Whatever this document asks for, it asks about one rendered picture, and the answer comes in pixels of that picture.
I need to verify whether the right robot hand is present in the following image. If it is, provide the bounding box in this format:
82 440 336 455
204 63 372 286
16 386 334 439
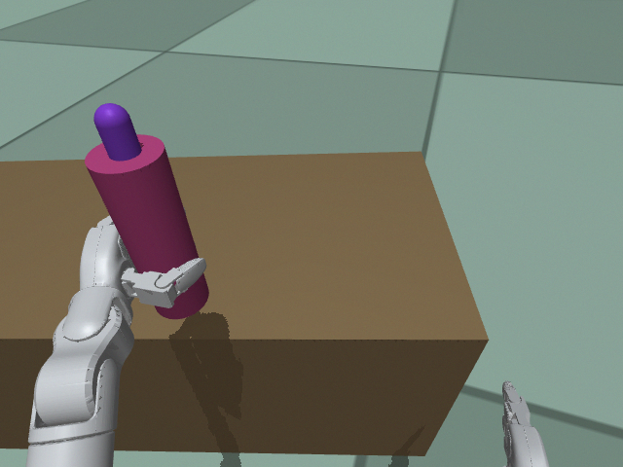
502 381 549 467

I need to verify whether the left robot arm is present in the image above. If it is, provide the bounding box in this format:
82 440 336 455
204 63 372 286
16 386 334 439
25 286 134 467

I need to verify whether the bottle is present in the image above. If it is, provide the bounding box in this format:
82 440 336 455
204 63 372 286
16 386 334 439
85 103 209 319

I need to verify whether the left robot hand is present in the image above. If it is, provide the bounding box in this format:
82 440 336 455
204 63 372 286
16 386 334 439
80 206 206 308

